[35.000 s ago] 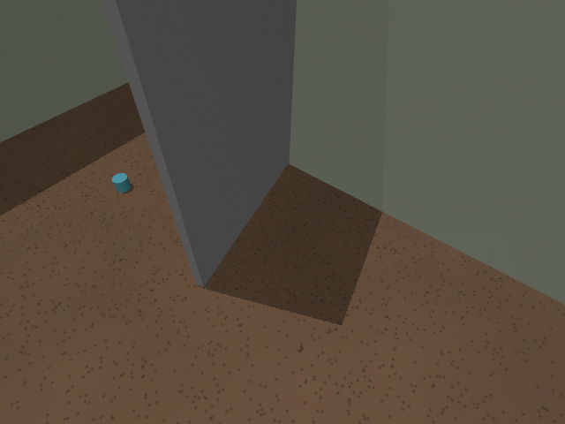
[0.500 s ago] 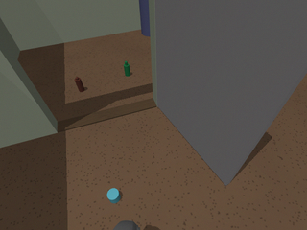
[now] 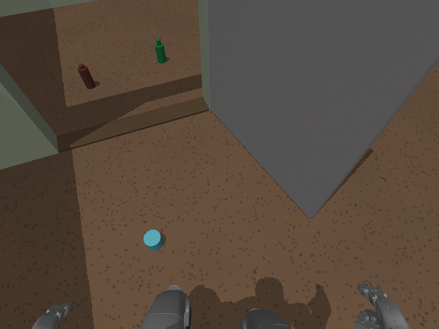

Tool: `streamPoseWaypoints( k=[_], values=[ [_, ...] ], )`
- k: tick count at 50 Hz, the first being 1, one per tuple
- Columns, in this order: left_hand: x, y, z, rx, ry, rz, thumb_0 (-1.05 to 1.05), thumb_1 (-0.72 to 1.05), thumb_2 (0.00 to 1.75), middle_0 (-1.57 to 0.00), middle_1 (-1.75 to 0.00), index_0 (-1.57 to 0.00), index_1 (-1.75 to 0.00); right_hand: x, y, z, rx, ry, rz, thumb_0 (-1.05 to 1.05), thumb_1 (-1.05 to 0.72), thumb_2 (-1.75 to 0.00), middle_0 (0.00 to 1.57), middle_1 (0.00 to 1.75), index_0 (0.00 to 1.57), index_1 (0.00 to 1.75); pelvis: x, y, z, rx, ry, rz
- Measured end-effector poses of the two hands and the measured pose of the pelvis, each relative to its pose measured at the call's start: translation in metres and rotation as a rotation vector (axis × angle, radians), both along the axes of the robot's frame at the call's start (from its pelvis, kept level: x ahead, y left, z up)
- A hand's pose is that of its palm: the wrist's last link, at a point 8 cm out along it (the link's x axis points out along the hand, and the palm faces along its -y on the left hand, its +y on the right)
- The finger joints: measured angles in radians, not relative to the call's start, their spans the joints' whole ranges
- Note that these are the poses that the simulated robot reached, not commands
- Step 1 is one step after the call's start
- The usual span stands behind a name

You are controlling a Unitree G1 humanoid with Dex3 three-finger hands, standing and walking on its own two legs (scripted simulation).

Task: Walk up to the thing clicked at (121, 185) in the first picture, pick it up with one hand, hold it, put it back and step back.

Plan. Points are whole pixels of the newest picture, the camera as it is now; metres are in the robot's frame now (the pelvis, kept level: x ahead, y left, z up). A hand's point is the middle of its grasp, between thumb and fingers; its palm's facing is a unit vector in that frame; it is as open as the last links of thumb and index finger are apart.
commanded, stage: walk up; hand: left
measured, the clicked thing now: (153, 240) +0.47 +0.30 -0.70
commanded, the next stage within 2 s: stand in 1.60 s
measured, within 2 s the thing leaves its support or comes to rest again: neither
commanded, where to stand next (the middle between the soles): +0.11 +0.04 m, yaw +4 degrees
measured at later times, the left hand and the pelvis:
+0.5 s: hand out of the picture +0.03 +0.31 -0.12, palm faces +0.07 -0.91 -0.41, open 7.4 cm; pelvis +0.07 +0.02 +0.02, yaw +5 degrees
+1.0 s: hand (81, 306) +0.16 +0.27 -0.12, palm faces +0.02 -0.90 -0.43, open 7.4 cm; pelvis +0.10 +0.00 +0.02, yaw +4 degrees
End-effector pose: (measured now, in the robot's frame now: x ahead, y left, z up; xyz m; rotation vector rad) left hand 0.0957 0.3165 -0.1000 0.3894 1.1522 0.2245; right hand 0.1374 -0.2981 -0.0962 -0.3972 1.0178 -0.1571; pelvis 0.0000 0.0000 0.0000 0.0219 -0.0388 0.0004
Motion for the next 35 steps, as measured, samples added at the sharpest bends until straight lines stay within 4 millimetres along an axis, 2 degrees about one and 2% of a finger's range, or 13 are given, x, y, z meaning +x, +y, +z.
streamPoseWaypoints(
  k=[3,7,10,12,16,19,23,26,29,32,35],
  values=[
    [-0.023,-0.014,-0.001,-0.017,0.002,0.005,0.00,0.90,0.90,-0.20,-0.30,-0.20,-0.30,-0.022,-0.025,0.000,-0.026,0.011,-0.020,0.01,-0.90,-0.90,0.21,0.30,0.20,0.30,-0.009,-0.011,-0.002,-0.033,-0.020,0.010],
    [-0.073,-0.024,0.020,-0.033,0.021,0.069,0.00,0.90,0.90,-0.20,-0.30,-0.20,-0.30,-0.047,-0.045,0.017,-0.032,0.097,-0.048,0.01,-0.90,-0.90,0.21,0.30,0.20,0.30,-0.001,-0.018,0.019,-0.006,-0.028,0.015],
    [-0.106,-0.019,0.039,-0.015,0.086,0.123,0.00,0.90,0.90,-0.21,-0.30,-0.21,-0.30,-0.055,-0.053,0.030,-0.026,0.123,-0.048,0.01,-0.91,-0.90,0.21,0.30,0.20,0.30,0.007,-0.016,0.035,0.005,-0.034,0.024],
    [-0.121,-0.011,0.049,0.002,0.127,0.152,0.00,0.90,0.90,-0.21,-0.30,-0.21,-0.30,-0.059,-0.056,0.035,-0.022,0.147,-0.050,0.01,-0.91,-0.90,0.21,0.30,0.20,0.30,0.015,-0.014,0.041,0.005,-0.033,0.036],
    [-0.130,0.007,0.059,0.039,0.169,0.187,0.01,0.90,0.90,-0.20,-0.30,-0.21,-0.30,-0.054,-0.051,0.036,-0.023,0.210,-0.037,0.01,-0.91,-0.90,0.20,0.30,0.20,0.30,0.031,-0.008,0.043,-0.007,-0.031,0.059],
    [-0.122,0.019,0.054,0.046,0.179,0.198,0.01,0.90,0.90,-0.20,-0.30,-0.20,-0.30,-0.035,-0.037,0.030,-0.020,0.234,-0.012,0.01,-0.91,-0.90,0.20,0.30,0.20,0.30,0.045,-0.001,0.037,-0.023,-0.030,0.080],
    [-0.096,0.032,0.034,0.021,0.177,0.195,0.01,0.90,0.90,-0.20,-0.30,-0.20,-0.30,0.010,-0.006,0.020,-0.012,0.182,0.022,0.02,-0.91,-0.90,0.20,0.30,0.20,0.30,0.069,0.015,0.024,-0.015,-0.022,0.092],
    [-0.063,0.031,0.022,-0.012,0.160,0.170,0.01,0.90,0.90,-0.20,-0.30,-0.20,-0.30,0.042,0.018,0.020,0.014,0.083,0.043,0.01,-0.91,-0.90,0.20,0.30,0.20,0.30,0.078,0.025,0.022,-0.011,-0.034,0.085],
    [-0.023,0.027,0.021,-0.043,0.098,0.128,0.01,0.90,0.90,-0.20,-0.30,-0.20,-0.30,0.061,0.034,0.030,0.040,0.020,0.047,0.01,-0.91,-0.90,0.21,0.30,0.20,0.30,0.088,0.027,0.028,-0.015,-0.041,0.081],
    [0.013,0.022,0.021,-0.063,0.030,0.095,0.01,0.90,0.90,-0.20,-0.30,-0.20,-0.30,0.074,0.039,0.036,0.041,-0.002,0.056,0.01,-0.90,-0.90,0.21,0.30,0.20,0.30,0.096,0.025,0.031,-0.011,-0.039,0.072],
    [0.038,0.017,0.020,-0.067,0.000,0.079,0.00,0.90,0.90,-0.20,-0.30,-0.20,-0.30,0.084,0.036,0.035,0.035,-0.006,0.059,0.01,-0.90,-0.90,0.21,0.30,0.20,0.30,0.103,0.022,0.030,-0.008,-0.035,0.065]
  ],
)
